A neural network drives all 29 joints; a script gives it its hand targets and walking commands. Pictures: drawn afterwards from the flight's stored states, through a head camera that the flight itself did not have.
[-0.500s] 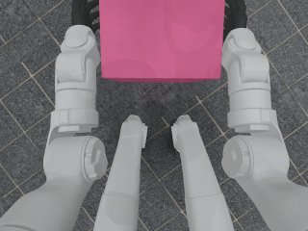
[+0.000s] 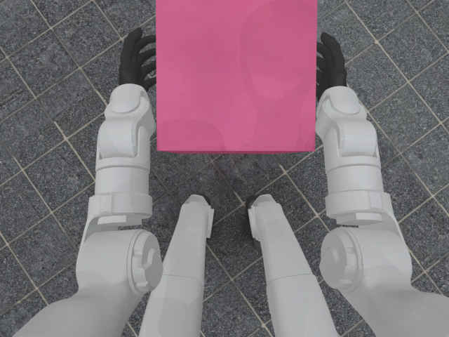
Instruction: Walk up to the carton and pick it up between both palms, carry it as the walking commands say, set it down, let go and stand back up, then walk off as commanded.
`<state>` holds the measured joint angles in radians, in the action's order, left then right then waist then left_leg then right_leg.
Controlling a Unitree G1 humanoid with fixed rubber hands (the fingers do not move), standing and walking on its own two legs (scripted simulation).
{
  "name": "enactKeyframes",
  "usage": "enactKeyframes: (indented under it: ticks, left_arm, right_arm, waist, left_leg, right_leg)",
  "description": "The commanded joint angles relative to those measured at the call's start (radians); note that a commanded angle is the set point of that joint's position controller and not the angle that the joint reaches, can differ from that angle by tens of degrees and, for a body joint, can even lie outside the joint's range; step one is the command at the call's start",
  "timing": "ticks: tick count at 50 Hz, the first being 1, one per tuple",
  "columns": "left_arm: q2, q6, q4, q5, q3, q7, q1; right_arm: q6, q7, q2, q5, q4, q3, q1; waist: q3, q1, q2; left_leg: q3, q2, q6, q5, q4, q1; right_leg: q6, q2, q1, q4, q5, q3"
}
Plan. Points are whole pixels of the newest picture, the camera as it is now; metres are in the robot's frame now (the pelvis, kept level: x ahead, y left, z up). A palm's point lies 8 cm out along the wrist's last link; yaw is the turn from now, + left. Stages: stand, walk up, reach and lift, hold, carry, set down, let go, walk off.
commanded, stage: reach and lift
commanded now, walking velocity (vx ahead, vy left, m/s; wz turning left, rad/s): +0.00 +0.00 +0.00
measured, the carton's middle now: (230, 96) +0.47 +0.01 -0.12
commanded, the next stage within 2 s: none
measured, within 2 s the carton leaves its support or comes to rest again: neither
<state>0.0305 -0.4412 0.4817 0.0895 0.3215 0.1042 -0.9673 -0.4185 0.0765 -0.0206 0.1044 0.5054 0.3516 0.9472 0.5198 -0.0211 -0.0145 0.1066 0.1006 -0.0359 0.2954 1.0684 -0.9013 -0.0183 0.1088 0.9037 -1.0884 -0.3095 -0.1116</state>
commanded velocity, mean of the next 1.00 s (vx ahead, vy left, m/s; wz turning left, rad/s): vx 0.00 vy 0.00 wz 0.00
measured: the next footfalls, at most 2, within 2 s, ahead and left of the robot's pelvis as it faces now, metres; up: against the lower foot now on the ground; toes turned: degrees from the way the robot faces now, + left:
none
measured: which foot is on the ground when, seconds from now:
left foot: down 0.00-1.00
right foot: down 0.00-1.00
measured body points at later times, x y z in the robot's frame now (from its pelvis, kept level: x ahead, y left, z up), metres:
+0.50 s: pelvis +0.07 +0.00 +0.06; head +0.15 +0.01 +0.51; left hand +0.45 +0.16 +0.06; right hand +0.45 -0.15 +0.05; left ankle +0.14 +0.12 -0.65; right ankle +0.13 -0.11 -0.65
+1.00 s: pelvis +0.13 +0.00 +0.09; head +0.10 +0.00 +0.54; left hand +0.43 +0.16 +0.11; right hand +0.43 -0.15 +0.10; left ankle +0.14 +0.12 -0.65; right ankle +0.13 -0.11 -0.65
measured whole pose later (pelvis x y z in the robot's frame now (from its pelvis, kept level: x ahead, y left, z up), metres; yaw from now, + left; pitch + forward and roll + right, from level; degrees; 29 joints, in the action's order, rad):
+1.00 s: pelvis +0.13 +0.00 +0.09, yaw +1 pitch -2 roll +0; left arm -0.14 -0.62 0.32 0.19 0.23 0.06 -0.23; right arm -0.60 0.02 0.13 0.19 0.36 0.23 0.23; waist -0.05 0.00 0.00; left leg 0.14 0.06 0.00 0.24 0.45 -0.18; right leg 0.02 0.07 0.18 -0.46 -0.25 -0.12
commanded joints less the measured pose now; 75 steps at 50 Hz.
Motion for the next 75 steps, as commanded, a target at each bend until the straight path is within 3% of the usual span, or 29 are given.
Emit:
enactKeyframes:
  ticks: [1,5,11,16,20,24,29,34,42,46,54,58,70,75]
  left_arm:
    - [-1.112,0.052,-0.131,-0.189,-0.717,-0.325,-0.731]
    - [-1.115,0.056,-0.135,-0.177,-0.715,-0.329,-0.689]
    - [-1.155,0.056,-0.098,-0.146,-0.696,-0.333,-0.601]
    - [-1.186,0.052,0.026,-0.08,-0.576,-0.344,-0.468]
    - [-1.224,0.036,0.112,-0.028,-0.509,-0.358,-0.397]
    - [-1.204,0.013,0.171,0.016,-0.441,-0.358,-0.243]
    - [-1.187,0.0,0.102,0.006,-0.481,-0.34,-0.111]
    - [-1.2,-0.012,-0.014,-0.046,-0.58,-0.321,-0.003]
    - [-1.169,-0.078,-0.174,-0.098,-0.685,-0.312,0.1]
    - [-1.161,-0.123,-0.223,-0.119,-0.719,-0.315,0.14]
    - [-1.126,-0.209,-0.291,-0.133,-0.739,-0.312,0.169]
    - [-1.123,-0.242,-0.317,-0.135,-0.735,-0.308,0.152]
    - [-1.121,-0.258,-0.258,-0.136,-0.682,-0.323,-0.017]
    - [-1.145,-0.251,-0.223,-0.14,-0.666,-0.336,-0.082]
  right_arm:
    - [0.033,-0.285,1.141,-0.182,-0.119,-0.72,0.737]
    - [0.037,-0.291,1.148,-0.18,-0.132,-0.732,0.707]
    - [0.041,-0.296,1.175,-0.146,-0.091,-0.694,0.607]
    - [0.04,-0.299,1.239,-0.098,0.041,-0.607,0.486]
    - [0.036,-0.315,1.214,-0.038,0.12,-0.499,0.41]
    - [0.015,-0.32,1.185,-0.001,0.153,-0.442,0.278]
    - [-0.006,-0.318,1.165,-0.011,0.111,-0.468,0.118]
    - [-0.025,-0.309,1.173,-0.061,-0.031,-0.589,0.039]
    - [-0.094,-0.301,1.185,-0.129,-0.18,-0.722,-0.064]
    - [-0.137,-0.295,1.166,-0.147,-0.227,-0.742,-0.118]
    - [-0.226,-0.29,1.132,-0.146,-0.283,-0.752,-0.164]
    - [-0.258,-0.293,1.119,-0.152,-0.321,-0.765,-0.127]
    - [-0.276,-0.302,1.143,-0.136,-0.226,-0.693,0.027]
    - [-0.268,-0.302,1.169,-0.147,-0.195,-0.674,0.083]
  waist:
    - [-2.129,-0.008,0.0]
    - [-2.074,-0.017,-0.004]
    - [-1.868,-0.002,0.001]
    - [-1.443,-0.03,-0.011]
    - [-1.191,0.005,0.005]
    - [-1.08,0.013,0.018]
    - [-1.025,0.033,0.04]
    - [-1.037,0.019,0.007]
    - [-1.001,0.006,-0.012]
    - [-0.956,0.021,0.007]
    - [-0.811,0.035,0.016]
    - [-0.765,0.02,0.017]
    - [-0.745,0.029,-0.003]
    - [-0.787,0.029,0.013]
  left_leg:
    - [-0.066,0.029,0.028,-0.126,-0.16,0.526]
    - [-0.064,0.027,0.03,-0.135,-0.203,0.551]
    - [-0.057,0.017,0.032,-0.134,-0.272,0.577]
    - [-0.073,-0.002,0.035,-0.078,-0.348,0.477]
    - [-0.045,-0.012,0.038,0.043,-0.413,0.481]
    - [-0.046,-0.015,0.036,-0.034,-0.467,0.539]
    - [-0.027,-0.013,0.031,-0.226,-0.525,0.657]
    - [-0.003,-0.011,0.027,-0.395,-0.557,0.748]
    - [0.001,-0.005,0.024,-0.453,-0.6,0.825]
    - [-0.002,-0.008,0.021,-0.465,-0.624,0.866]
    - [-0.012,-0.018,0.021,-0.374,-0.684,0.895]
    - [-0.016,-0.021,0.021,-0.31,-0.704,0.886]
    - [-0.024,-0.024,0.032,-0.106,-0.696,0.835]
    - [-0.024,-0.021,0.035,-0.099,-0.68,0.832]
  right_leg:
    - [-0.002,0.02,-0.521,0.177,0.118,0.049]
    - [-0.002,0.015,-0.56,0.223,0.131,0.044]
    - [0.004,0.008,-0.559,0.294,0.14,0.042]
    - [0.008,-0.007,-0.503,0.37,0.096,0.03]
    - [0.026,-0.012,-0.466,0.437,-0.016,0.044]
    - [0.03,-0.022,-0.497,0.493,0.035,0.047]
    - [0.029,-0.026,-0.603,0.546,0.225,0.035]
    - [0.016,-0.021,-0.727,0.574,0.401,0.022]
    - [-0.002,-0.025,-0.814,0.62,0.496,0.008]
    - [0.0,-0.03,-0.839,0.648,0.512,0.007]
    - [0.005,-0.04,-0.854,0.707,0.416,0.024]
    - [0.009,-0.043,-0.847,0.727,0.335,0.03]
    - [0.016,-0.05,-0.813,0.729,0.121,0.027]
    - [0.015,-0.051,-0.814,0.718,0.112,0.025]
